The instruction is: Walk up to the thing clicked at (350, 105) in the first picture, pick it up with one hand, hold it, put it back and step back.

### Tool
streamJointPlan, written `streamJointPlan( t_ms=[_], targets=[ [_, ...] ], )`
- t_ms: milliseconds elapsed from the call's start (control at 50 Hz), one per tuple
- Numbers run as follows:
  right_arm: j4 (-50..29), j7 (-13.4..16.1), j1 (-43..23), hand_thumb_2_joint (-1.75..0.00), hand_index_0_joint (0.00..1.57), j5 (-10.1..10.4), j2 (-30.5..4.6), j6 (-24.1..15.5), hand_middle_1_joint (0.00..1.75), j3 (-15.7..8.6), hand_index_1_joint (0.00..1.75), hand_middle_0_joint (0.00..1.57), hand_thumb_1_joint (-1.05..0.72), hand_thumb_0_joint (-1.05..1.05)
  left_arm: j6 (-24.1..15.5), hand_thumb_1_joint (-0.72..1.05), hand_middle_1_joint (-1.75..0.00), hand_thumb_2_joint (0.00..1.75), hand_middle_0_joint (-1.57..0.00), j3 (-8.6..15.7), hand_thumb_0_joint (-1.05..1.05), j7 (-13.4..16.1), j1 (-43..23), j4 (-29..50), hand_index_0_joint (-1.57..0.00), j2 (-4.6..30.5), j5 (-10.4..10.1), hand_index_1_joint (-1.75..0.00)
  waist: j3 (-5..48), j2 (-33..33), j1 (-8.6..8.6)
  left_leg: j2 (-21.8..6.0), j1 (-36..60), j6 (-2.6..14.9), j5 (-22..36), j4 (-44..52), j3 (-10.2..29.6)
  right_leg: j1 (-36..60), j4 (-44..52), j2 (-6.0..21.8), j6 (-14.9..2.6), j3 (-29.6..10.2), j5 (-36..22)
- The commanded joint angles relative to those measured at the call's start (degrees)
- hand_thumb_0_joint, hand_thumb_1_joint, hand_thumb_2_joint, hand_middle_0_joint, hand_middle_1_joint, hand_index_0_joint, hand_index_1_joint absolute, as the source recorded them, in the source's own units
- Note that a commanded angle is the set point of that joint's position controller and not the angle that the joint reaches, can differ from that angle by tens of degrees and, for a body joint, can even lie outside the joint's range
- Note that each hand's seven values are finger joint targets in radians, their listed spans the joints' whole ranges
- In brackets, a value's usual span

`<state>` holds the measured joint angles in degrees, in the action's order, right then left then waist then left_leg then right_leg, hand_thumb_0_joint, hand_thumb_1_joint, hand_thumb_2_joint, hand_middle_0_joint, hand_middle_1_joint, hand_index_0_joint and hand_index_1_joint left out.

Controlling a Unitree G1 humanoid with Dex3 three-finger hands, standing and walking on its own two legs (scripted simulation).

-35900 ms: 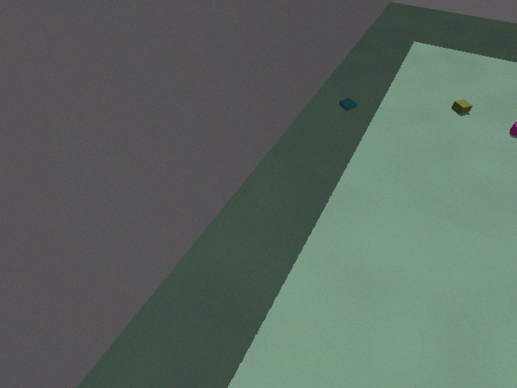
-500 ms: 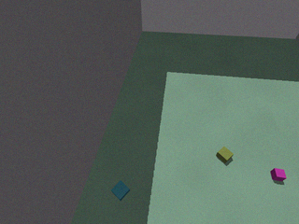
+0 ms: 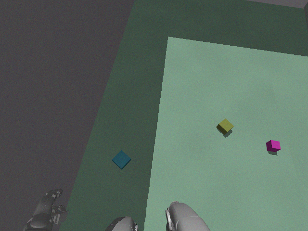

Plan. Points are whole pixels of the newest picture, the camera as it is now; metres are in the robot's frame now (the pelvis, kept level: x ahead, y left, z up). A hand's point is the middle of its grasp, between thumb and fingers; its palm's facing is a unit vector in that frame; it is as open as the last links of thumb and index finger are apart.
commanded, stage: step back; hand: left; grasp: from above
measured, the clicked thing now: (121, 159) +0.49 +0.17 -0.75
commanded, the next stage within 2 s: none
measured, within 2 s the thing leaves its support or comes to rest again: neither
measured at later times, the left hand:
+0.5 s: hand out of the picture +0.03 +0.25 -0.13, palm faces -0.07 -0.91 -0.41, open 7.4 cm
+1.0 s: hand out of the picture -0.13 +0.28 -0.16, palm faces -0.04 -0.93 -0.36, open 7.4 cm
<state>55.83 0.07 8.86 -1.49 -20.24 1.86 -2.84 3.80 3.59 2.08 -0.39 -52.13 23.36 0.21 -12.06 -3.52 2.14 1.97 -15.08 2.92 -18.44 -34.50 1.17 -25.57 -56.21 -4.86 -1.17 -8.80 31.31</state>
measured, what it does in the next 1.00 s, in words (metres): walks backwards: right foot, then left foot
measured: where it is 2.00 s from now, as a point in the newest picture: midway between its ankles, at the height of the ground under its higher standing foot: outside the picture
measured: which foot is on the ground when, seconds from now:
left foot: down 0.00-0.38, up 0.40-0.72, down 0.74-1.00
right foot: up 0.00-0.32, down 0.34-0.76, up 0.78-1.00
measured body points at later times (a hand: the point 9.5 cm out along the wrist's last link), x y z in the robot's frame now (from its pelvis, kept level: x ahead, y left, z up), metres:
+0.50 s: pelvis -0.09 -0.01 +0.00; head -0.04 -0.03 +0.45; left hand +0.03 +0.29 -0.10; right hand +0.00 -0.33 -0.13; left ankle -0.09 +0.12 -0.66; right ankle -0.08 -0.11 -0.73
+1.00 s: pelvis -0.24 +0.01 +0.00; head -0.18 +0.05 +0.45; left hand -0.13 +0.33 -0.13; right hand -0.15 -0.30 -0.09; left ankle -0.17 +0.12 -0.73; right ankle -0.30 -0.15 -0.63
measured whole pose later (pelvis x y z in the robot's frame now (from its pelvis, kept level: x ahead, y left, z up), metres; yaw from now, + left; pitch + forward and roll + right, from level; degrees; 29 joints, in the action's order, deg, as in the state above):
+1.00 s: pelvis -0.24 +0.01 +0.00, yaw -4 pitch -2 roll -2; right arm 48.4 0.9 8.4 -1.6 -19.7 1.0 -2.1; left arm 4.1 5.6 0.6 11.1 -46.8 23.7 0.9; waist -9.2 -3.0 -1.0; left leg -1.7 -18.1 1.2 -11.6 -31.7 0.8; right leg -23.8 -68.8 -6.4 1.7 -10.2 27.3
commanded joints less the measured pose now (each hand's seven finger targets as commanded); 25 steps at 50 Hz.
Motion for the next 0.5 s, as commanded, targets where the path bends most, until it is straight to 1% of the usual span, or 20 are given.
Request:
streamJointPlan(
  t_ms=[0, 20, 60, 80, 100, 140, 160, 200, 240, 260, 280, 300, 320, 340, 360, 380, 400, 420, 460, 480],
  targets=[
    [-6.31, 2.37, -3.60, -0.90, 0.20, -0.42, -13.99, -1.92, 0.30, -3.41, 0.30, 0.20, -0.90, 0.00, -0.65, 0.90, -0.30, 0.90, -0.20, 2.39, 0.00, 0.36, 5.80, 3.26, -0.20, 9.10, -0.38, -0.30, 15.47, 12.13, -3.14, -12.16, 14.74, 2.56, 42.69, 8.37, 9.60, -4.90, -8.79, -0.80, -0.13, -2.56, -5.36],
    [-6.45, 2.46, -2.58, -0.90, 0.20, 0.00, -14.07, -2.00, 0.30, -3.39, 0.30, 0.20, -0.90, 0.00, -0.74, 0.90, -0.30, 0.90, -0.20, 2.71, 0.00, 0.18, 5.92, 3.31, -0.20, 9.25, -0.01, -0.30, 16.17, 11.72, -2.61, -13.16, 16.12, 3.43, 43.09, 8.03, 10.66, -4.11, -9.95, -0.87, 0.63, -1.79, -4.88],
    [-6.61, 2.78, -0.34, -0.90, 0.20, 0.19, -13.72, -1.79, 0.30, -3.78, 0.30, 0.20, -0.90, 0.00, -1.02, 0.90, -0.30, 0.90, -0.20, 2.59, 0.00, 0.14, 5.91, 4.01, -0.20, 8.69, 0.34, -0.30, 16.09, 10.68, -1.28, -13.74, 19.07, 4.45, 42.76, 7.14, 10.77, -4.60, -4.86, -0.17, 1.85, -0.94, -4.95],
    [-6.74, 2.84, 0.66, -0.90, 0.20, 0.37, -13.71, -1.72, 0.30, -3.78, 0.30, 0.20, -0.90, 0.00, -1.25, 0.90, -0.30, 0.90, -0.20, 2.72, 0.00, 0.10, 5.20, 4.56, -0.20, 8.67, 0.51, -0.30, 15.93, 10.41, -0.34, -14.92, 20.24, 6.24, 43.24, 6.60, 11.72, -4.34, -2.41, 0.41, 2.35, -0.52, -3.74],
    [-6.98, 2.84, 1.27, -0.90, 0.20, 0.35, -13.85, -1.67, 0.30, -3.88, 0.30, 0.20, -0.90, 0.00, -1.34, 0.90, -0.30, 0.90, -0.20, 2.76, 0.00, 0.03, 4.98, 4.96, -0.20, 8.83, 0.49, -0.30, 15.26, 9.25, 0.01, -15.11, 19.05, 6.58, 42.93, 6.98, 11.12, -3.53, -1.33, 0.33, 2.52, 0.00, -3.30],
    [-7.29, 2.80, 1.89, -0.90, 0.20, 0.30, -14.38, -1.56, 0.30, -4.20, 0.30, 0.20, -0.90, 0.00, -1.39, 0.90, -0.30, 0.90, -0.20, 2.92, 0.00, -0.01, 5.18, 5.37, -0.20, 8.61, 0.57, -0.30, 15.28, 9.65, 0.70, -16.91, 19.01, 9.06, 41.68, 6.64, 12.10, -1.98, 3.06, 1.60, 2.35, 1.14, -2.66],
    [-7.58, 2.68, 2.25, -0.90, 0.20, 0.30, -14.47, -1.53, 0.30, -4.17, 0.30, 0.20, -0.90, 0.00, -1.49, 0.90, -0.30, 0.90, -0.20, 3.18, 0.00, -0.16, 4.74, 5.42, -0.20, 8.94, 0.67, -0.30, 14.56, 9.17, 1.02, -16.79, 17.05, 9.06, 40.85, 6.83, 12.21, -0.30, 4.44, 1.81, 2.19, 1.74, -2.30],
    [-8.17, 2.48, 0.95, -0.90, 0.20, 0.34, -14.63, -1.49, 0.30, -4.05, 0.30, 0.20, -0.90, 0.00, -1.76, 0.90, -0.30, 0.90, -0.20, 3.17, 0.00, -0.44, 6.62, 5.53, -0.20, 8.14, 0.82, -0.30, 16.17, 9.87, 0.31, -17.07, 16.95, 9.75, 37.82, 5.80, 12.31, 2.06, 10.02, 3.30, 1.37, 3.35, -3.65],
    [-9.12, 2.20, -1.29, -0.90, 0.20, 0.40, -15.66, -1.40, 0.30, -4.10, 0.30, 0.20, -0.90, 0.00, -1.99, 0.90, -0.30, 0.90, -0.20, 3.41, 0.00, -0.79, 8.76, 4.91, -0.20, 8.49, 1.10, -0.30, 16.02, 10.32, -0.67, -17.39, 11.33, 9.73, 30.99, 6.39, 12.73, 6.66, 13.64, 3.48, 0.69, 4.92, -4.73],
    [-9.25, 2.11, -2.49, -0.90, 0.20, 0.44, -15.79, -1.28, 0.30, -4.07, 0.30, 0.20, -0.90, 0.00, -2.00, 0.90, -0.30, 0.90, -0.20, 3.54, 0.00, -0.91, 10.19, 4.31, -0.20, 8.00, 1.23, -0.30, 16.10, 10.14, -1.51, -17.74, 8.97, 9.14, 27.55, 6.22, 13.41, 9.59, 18.51, 4.00, 0.13, 5.37, -7.29],
    [-9.55, 1.94, -3.27, -0.90, 0.20, 0.74, -16.04, -1.17, 0.30, -3.99, 0.30, 0.20, -0.90, 0.00, -2.27, 0.90, -0.30, 0.90, -0.20, 3.55, 0.00, -1.03, 12.08, 3.95, -0.20, 7.99, 1.35, -0.30, 16.61, 8.69, -2.47, -16.21, 7.33, 7.80, 25.28, 4.85, 11.56, 12.62, 23.35, 3.74, -0.62, 5.99, -11.59],
    [-9.63, 1.79, -4.68, -0.90, 0.20, 1.02, -15.46, -0.98, 0.30, -3.77, 0.30, 0.20, -0.90, 0.00, -2.53, 0.90, -0.30, 0.90, -0.20, 3.70, 0.00, -1.05, 14.14, 3.19, -0.20, 7.50, 1.36, -0.30, 17.19, 8.09, -3.90, -15.22, 4.69, 5.95, 22.72, 2.93, 10.47, 16.06, 29.14, 4.43, -1.45, 5.63, -18.92],
    [-9.73, 1.63, -4.77, -0.90, 0.20, 1.48, -14.42, -0.96, 0.30, -3.53, 0.30, 0.20, -0.90, 0.00, -2.92, 0.90, -0.30, 0.90, -0.20, 4.19, 0.00, -1.04, 14.27, 3.37, -0.20, 9.66, 1.70, -0.30, 18.10, 2.77, -3.48, -11.38, 0.00, 3.32, 18.14, -0.76, 7.75, 19.38, 28.50, 7.84, -3.35, -0.17, -27.34],
    [-10.37, 1.48, -5.25, -0.90, 0.20, 1.91, -12.88, -0.94, 0.30, -2.81, 0.30, 0.20, -0.90, 0.00, -3.14, 0.90, -0.30, 0.90, -0.20, 4.66, 0.00, -1.14, 13.34, 4.48, -0.20, 11.83, 1.74, -0.30, 16.55, -3.14, -3.41, -5.21, -5.65, -0.03, 9.20, -7.15, 3.88, 19.70, 32.07, 14.40, -7.06, -8.98, -32.45],
    [-10.14, 1.79, -5.79, -0.90, 0.20, 1.72, -11.20, -0.52, 0.30, -2.75, 0.30, 0.20, -0.90, 0.00, -2.95, 0.90, -0.30, 0.90, -0.20, 5.34, 0.00, -1.29, 9.50, 6.15, -0.20, 16.13, 1.31, -0.30, 12.20, -12.88, -4.24, 3.53, -7.77, -2.52, -11.10, -18.10, -0.20, 11.44, 37.45, 24.83, -16.02, -20.09, -35.28],
    [-9.39, 1.98, -4.37, -0.90, 0.20, 1.41, -12.59, -0.03, 0.30, -3.17, 0.30, 0.20, -0.90, 0.00, -3.31, 0.90, -0.30, 0.90, -0.20, 5.43, 0.00, -1.14, 6.73, 8.30, -0.20, 16.23, 1.77, -0.30, 9.38, -11.20, -3.93, 3.79, -6.28, -3.20, -18.50, -29.48, 5.26, 5.49, 38.09, 27.69, -18.47, -23.61, -36.21],
    [-8.56, 1.69, -2.41, -0.90, 0.20, 1.30, -13.40, -0.09, 0.30, -3.28, 0.30, 0.20, -0.90, 0.00, -3.30, 0.90, -0.30, 0.90, -0.20, 5.25, 0.00, -0.98, 6.38, 9.01, -0.20, 14.35, 1.62, -0.30, 7.59, -8.52, -3.14, 3.08, -6.31, -3.13, -17.14, -31.88, 7.07, 3.95, 37.77, 26.63, -17.62, -21.53, -37.56],
    [-7.83, 1.38, -1.44, -0.90, 0.20, 1.66, -13.61, 0.02, 0.30, -3.00, 0.30, 0.20, -0.90, 0.00, -3.34, 0.90, -0.30, 0.90, -0.20, 4.82, 0.00, -0.82, 5.28, 9.58, -0.20, 12.26, 1.13, -0.30, 7.70, -4.11, -2.28, 4.36, -7.46, -2.81, -13.93, -33.05, 8.45, 6.41, 36.38, 22.14, -15.05, -13.75, -39.30],
    [-7.03, 1.58, 0.07, -0.90, 0.20, 1.93, -12.13, -0.41, 0.30, -2.32, 0.30, 0.20, -0.90, 0.00, -3.31, 0.90, -0.30, 0.90, -0.20, 4.41, 0.00, -0.41, 3.88, 9.91, -0.20, 10.16, 1.35, -0.30, 9.68, -3.10, -1.38, 6.40, -11.03, -3.30, -10.60, -32.82, 8.45, 12.34, 32.61, 15.86, -10.20, -5.24, -44.27],
    [-7.36, 1.81, 0.64, -0.90, 0.20, 1.76, -11.89, -0.59, 0.30, -2.04, 0.30, 0.20, -0.90, 0.00, -3.29, 0.90, -0.30, 0.90, -0.20, 4.50, 0.00, -0.44, 4.63, 10.26, -0.20, 10.26, 1.57, -0.30, 10.79, -3.21, -2.13, 6.23, -10.91, -3.82, -9.91, -33.21, 7.64, 13.86, 31.70, 15.56, -10.51, -4.87, -45.06]
  ],
)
